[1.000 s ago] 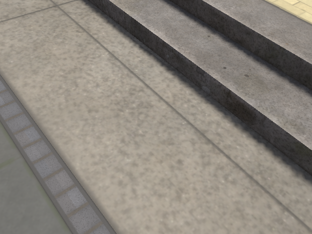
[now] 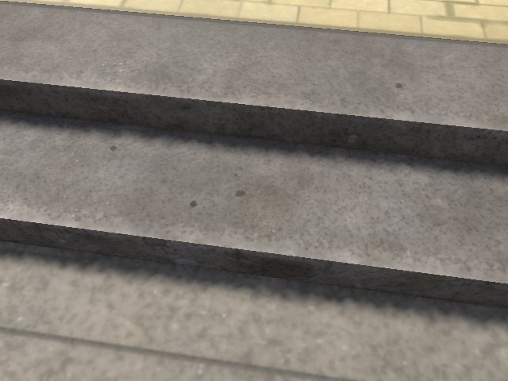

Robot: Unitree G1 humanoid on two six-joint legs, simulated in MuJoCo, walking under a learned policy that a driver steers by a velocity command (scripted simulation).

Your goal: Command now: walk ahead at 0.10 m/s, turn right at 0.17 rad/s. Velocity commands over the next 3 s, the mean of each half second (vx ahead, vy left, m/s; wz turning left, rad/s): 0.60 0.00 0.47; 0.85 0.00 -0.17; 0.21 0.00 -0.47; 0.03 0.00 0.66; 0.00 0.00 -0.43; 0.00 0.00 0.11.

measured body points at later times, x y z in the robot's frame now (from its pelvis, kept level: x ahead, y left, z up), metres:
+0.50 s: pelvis +0.14 +0.06 +0.00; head +0.13 +0.06 +0.45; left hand +0.12 +0.35 -0.11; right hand +0.34 -0.18 -0.09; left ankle +0.20 +0.23 -0.66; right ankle +0.03 -0.10 -0.73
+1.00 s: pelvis +0.47 +0.27 +0.00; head +0.49 +0.27 +0.45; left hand +0.53 +0.54 -0.12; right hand +0.56 +0.04 -0.14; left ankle +0.27 +0.28 -0.72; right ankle +0.61 +0.25 -0.67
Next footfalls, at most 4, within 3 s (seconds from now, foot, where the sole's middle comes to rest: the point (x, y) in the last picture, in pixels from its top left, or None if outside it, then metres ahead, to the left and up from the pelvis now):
0.12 right None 0.07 -0.10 -0.77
0.62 left None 0.30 0.30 -0.77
1.04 right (158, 305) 0.63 0.28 -0.77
1.46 left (105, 196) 0.90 0.43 -0.63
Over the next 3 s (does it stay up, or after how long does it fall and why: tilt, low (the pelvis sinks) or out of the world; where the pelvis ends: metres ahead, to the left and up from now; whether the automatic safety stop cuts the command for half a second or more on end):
stays up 1.01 0.33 0.13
